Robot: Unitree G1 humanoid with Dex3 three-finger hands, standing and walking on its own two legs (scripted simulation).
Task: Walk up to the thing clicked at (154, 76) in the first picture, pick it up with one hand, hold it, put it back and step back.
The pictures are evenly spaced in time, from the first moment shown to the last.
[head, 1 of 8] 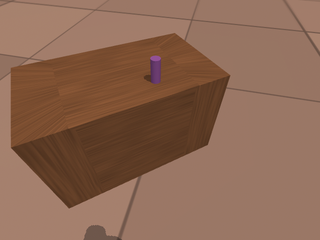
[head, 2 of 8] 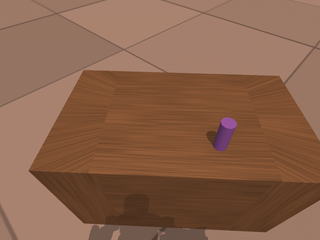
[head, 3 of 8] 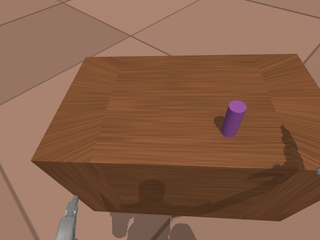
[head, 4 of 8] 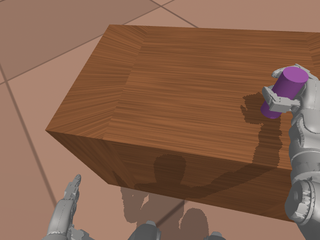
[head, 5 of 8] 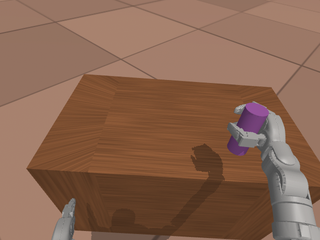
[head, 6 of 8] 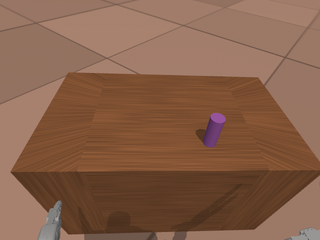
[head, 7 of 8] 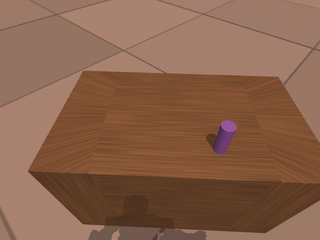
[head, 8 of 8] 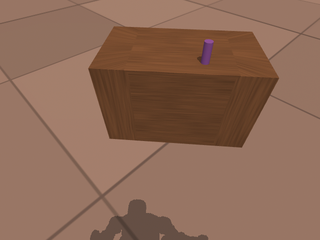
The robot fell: no
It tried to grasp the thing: yes
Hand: right
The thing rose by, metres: 0.24
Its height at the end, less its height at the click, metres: +0.00
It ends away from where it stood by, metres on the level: 0.01
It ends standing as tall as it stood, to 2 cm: yes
